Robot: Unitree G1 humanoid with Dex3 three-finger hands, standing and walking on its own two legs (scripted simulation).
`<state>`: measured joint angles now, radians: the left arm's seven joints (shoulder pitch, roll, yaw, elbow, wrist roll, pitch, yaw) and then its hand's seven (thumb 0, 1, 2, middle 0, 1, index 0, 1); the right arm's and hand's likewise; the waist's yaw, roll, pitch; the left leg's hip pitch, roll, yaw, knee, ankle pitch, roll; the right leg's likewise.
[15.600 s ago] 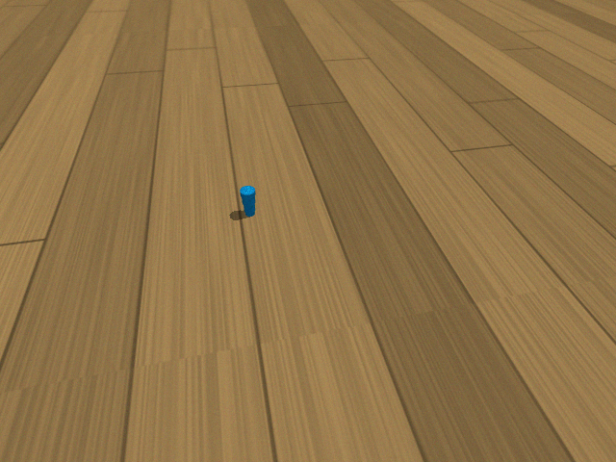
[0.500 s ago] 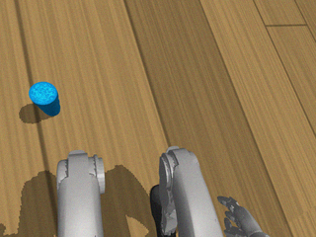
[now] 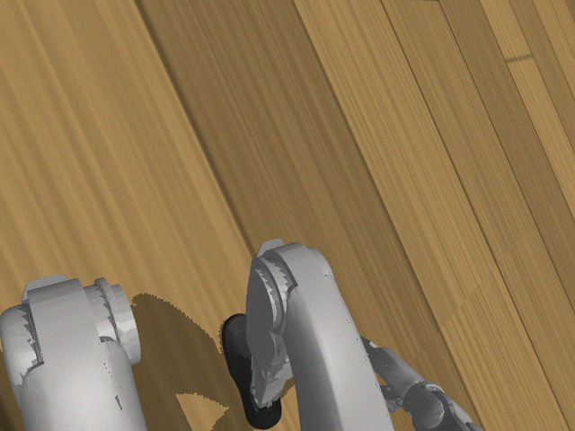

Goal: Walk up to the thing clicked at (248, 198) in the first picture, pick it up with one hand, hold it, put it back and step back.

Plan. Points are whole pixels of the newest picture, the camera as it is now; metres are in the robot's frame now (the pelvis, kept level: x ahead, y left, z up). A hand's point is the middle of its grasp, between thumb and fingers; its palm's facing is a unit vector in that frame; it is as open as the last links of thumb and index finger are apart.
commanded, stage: close in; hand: left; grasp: from the side
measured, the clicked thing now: out of the picture +0.47 +0.31 -0.22
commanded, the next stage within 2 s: rest palm in 0.46 s
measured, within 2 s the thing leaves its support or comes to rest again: leaves its support in 1.78 s
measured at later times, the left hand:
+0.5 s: hand out of the picture +0.45 +0.32 -0.17, palm faces +0.45 -0.89 +0.02, open 17.2 cm
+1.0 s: hand out of the picture +0.46 +0.31 -0.17, palm faces +0.46 -0.89 +0.01, open 12.3 cm
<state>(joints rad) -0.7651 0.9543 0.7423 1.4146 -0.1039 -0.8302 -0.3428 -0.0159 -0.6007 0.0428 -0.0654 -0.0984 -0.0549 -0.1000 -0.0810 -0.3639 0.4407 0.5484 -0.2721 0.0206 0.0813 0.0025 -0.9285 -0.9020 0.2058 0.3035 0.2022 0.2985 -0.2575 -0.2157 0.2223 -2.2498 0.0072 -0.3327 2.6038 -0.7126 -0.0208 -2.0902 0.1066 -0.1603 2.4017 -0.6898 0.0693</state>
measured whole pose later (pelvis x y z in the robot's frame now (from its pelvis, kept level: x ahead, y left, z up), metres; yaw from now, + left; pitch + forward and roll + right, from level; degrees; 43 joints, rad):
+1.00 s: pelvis -0.01 +0.00 -0.01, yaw -3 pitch +13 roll -18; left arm -0.78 0.96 0.60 1.51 -0.04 -1.04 0.02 -0.01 0.01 0.43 -0.38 -0.39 -0.37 -0.38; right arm -0.18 -0.37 0.54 0.50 -0.36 0.10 0.12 0.00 -0.88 -0.89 0.21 0.30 0.20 0.30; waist -0.29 -0.29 0.31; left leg -2.22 0.03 -0.41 2.66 -0.72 -0.02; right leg -2.07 0.13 -0.21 2.40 -0.64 0.09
